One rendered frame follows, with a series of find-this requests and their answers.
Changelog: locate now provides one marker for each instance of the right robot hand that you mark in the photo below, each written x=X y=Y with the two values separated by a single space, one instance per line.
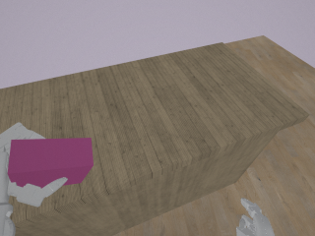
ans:
x=259 y=226

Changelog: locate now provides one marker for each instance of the left robot hand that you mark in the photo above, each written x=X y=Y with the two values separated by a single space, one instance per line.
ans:
x=29 y=194

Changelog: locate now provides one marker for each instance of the sponge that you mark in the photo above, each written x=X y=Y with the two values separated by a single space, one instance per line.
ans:
x=42 y=161

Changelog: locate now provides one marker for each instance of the table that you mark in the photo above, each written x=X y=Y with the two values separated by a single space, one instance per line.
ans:
x=166 y=131

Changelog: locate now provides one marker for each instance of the left robot forearm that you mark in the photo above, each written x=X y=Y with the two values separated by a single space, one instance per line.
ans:
x=7 y=226

